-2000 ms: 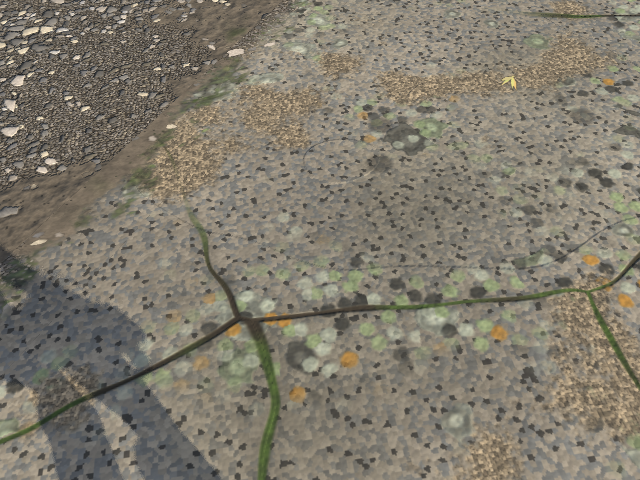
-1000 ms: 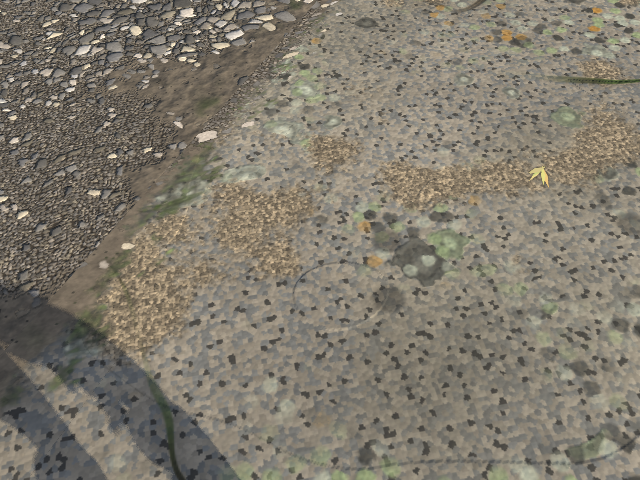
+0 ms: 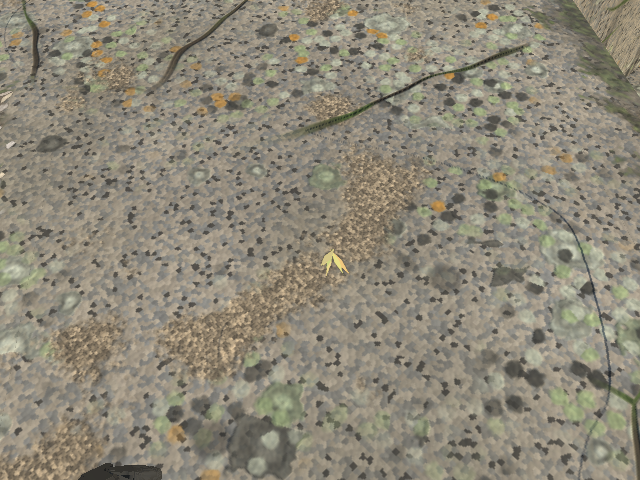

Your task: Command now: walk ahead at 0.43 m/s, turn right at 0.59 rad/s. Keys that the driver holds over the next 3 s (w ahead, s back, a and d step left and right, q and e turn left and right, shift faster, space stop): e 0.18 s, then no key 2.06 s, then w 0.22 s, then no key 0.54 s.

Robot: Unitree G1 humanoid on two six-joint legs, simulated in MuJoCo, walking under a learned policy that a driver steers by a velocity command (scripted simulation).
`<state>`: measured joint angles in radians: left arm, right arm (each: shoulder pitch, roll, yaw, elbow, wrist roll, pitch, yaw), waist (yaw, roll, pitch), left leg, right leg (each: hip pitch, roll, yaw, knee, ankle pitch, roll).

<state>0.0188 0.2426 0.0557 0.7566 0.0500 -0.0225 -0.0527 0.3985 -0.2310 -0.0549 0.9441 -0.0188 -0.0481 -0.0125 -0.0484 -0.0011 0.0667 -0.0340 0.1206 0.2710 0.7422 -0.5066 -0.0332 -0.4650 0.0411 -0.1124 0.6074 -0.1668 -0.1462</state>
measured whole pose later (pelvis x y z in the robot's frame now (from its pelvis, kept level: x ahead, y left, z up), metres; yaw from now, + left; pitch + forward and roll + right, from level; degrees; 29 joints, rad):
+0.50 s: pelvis +0.18 +0.00 +0.02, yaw -12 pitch +0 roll -1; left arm 0.31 0.26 0.04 0.86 0.02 -0.01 0.02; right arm 0.16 -0.25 -0.03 0.79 -0.02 0.01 -0.02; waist 0.04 0.03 0.06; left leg -0.44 0.02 0.01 0.68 -0.24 0.01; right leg -0.08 0.16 0.10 0.40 -0.30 -0.11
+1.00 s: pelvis +0.20 -0.01 +0.03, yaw -12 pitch -2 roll +0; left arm 0.25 0.23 0.00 1.06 0.01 0.00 0.03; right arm 0.21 -0.24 -0.01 0.95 -0.01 0.01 -0.01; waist -0.01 0.02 0.03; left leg -0.21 -0.02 0.02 0.39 -0.15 0.02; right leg -0.11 0.03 0.06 0.39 -0.25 -0.01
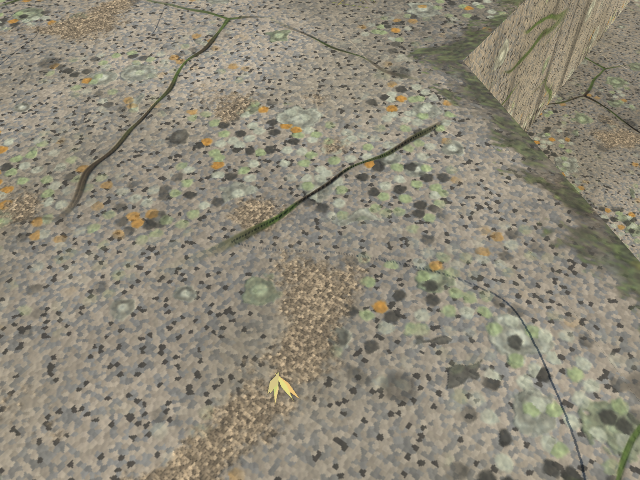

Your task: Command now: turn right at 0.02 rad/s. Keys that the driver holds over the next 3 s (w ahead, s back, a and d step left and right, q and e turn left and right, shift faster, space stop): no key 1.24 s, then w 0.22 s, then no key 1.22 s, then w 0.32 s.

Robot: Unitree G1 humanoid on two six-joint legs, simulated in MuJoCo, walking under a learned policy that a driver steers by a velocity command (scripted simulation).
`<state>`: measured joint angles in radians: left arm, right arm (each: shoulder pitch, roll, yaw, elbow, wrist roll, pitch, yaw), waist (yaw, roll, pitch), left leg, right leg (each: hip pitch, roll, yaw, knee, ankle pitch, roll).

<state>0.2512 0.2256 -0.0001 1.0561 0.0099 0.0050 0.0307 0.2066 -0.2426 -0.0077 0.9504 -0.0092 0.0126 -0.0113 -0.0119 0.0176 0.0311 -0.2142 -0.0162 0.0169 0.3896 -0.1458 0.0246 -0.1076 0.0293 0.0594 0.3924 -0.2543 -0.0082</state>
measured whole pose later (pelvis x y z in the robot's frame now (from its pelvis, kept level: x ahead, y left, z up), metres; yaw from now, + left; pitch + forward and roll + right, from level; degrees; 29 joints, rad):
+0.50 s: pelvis +0.02 -0.02 +0.00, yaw +1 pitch -1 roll +0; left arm 0.27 0.18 -0.02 1.14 0.01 -0.01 0.04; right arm 0.26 -0.19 0.01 1.12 -0.01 0.01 -0.03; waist -0.02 0.01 0.03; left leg -0.20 0.01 -0.01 0.39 -0.17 -0.01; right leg -0.07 0.05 0.04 0.36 -0.26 -0.04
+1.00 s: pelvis +0.03 -0.02 +0.00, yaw +1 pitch -1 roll +0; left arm 0.32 0.15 -0.02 1.15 0.01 -0.02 0.05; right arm 0.28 -0.16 0.01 1.16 -0.01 0.01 -0.04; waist -0.01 0.01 0.03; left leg -0.19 0.01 -0.01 0.40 -0.19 -0.01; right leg -0.07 0.06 0.04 0.37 -0.28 -0.05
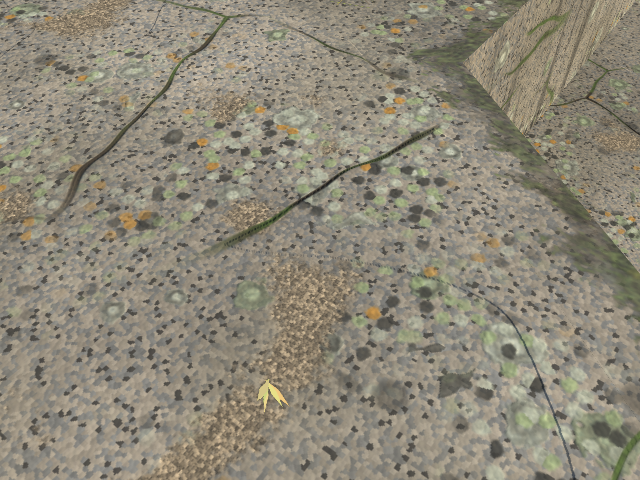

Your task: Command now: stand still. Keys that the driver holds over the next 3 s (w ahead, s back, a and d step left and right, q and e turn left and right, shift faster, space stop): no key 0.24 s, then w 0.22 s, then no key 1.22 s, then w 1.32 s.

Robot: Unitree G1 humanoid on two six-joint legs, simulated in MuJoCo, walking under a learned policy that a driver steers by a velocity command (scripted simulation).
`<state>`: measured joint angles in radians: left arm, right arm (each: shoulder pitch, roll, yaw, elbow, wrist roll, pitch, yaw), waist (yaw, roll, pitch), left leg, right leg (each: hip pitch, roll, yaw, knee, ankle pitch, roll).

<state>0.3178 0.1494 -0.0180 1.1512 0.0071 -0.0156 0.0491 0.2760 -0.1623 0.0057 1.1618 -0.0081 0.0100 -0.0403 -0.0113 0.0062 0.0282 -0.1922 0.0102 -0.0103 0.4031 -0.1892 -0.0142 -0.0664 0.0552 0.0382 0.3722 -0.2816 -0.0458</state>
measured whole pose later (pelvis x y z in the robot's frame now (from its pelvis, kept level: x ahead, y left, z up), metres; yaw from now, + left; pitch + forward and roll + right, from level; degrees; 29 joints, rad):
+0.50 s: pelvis +0.05 +0.02 -0.01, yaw +0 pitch +0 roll -1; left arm 0.48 0.17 0.03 1.15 0.02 -0.03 0.04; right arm 0.28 -0.18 -0.02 1.08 -0.02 -0.03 0.00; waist 0.03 -0.02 -0.01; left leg -0.34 0.01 0.07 0.71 -0.41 0.06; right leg 0.00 0.04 0.05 0.36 -0.36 -0.04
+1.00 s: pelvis +0.15 +0.06 -0.01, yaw +0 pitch -2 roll +0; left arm 0.23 0.14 -0.01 1.12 0.00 0.00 0.04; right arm 0.38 -0.10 0.03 1.11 -0.01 -0.04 -0.04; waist -0.02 0.01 0.05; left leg -0.06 -0.07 0.09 0.41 -0.31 0.08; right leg -0.22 -0.01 -0.03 0.49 -0.24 0.00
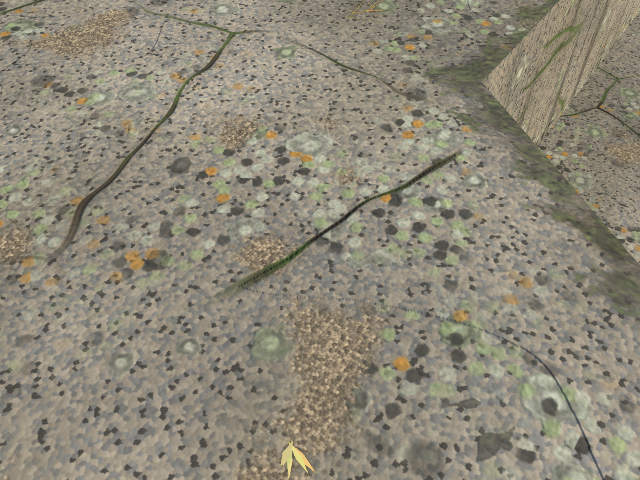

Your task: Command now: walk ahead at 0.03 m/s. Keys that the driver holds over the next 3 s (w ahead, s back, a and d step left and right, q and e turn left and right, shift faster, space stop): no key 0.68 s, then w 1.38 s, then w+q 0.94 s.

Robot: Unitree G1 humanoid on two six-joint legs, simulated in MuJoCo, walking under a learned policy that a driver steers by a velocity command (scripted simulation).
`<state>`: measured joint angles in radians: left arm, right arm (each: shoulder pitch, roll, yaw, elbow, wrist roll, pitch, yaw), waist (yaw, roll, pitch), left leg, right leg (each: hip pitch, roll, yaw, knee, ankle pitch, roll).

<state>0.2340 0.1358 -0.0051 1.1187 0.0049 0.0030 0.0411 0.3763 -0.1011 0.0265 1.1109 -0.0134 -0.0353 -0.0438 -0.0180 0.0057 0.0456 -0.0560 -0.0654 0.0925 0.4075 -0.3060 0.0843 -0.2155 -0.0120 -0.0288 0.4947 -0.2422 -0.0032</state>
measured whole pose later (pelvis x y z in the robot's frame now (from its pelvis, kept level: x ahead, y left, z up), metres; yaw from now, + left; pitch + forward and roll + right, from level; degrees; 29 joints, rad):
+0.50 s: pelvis +0.02 -0.01 +0.00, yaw +1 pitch -1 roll -1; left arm 0.30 0.11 -0.01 1.18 0.00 -0.01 0.05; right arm 0.37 -0.11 0.02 1.14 -0.01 -0.02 -0.05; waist 0.00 0.01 0.04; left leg -0.02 -0.04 0.07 0.36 -0.32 0.06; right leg -0.16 0.02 -0.05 0.41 -0.23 -0.02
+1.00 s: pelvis +0.07 -0.03 +0.00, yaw +1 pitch +0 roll +0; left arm 0.22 0.16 0.04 1.04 0.02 -0.04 -0.02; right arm 0.58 -0.16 -0.02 1.18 -0.03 -0.06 -0.03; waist -0.05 0.03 0.02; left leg 0.09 -0.03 0.06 0.27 -0.36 0.04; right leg -0.45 -0.04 -0.08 0.77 -0.33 -0.06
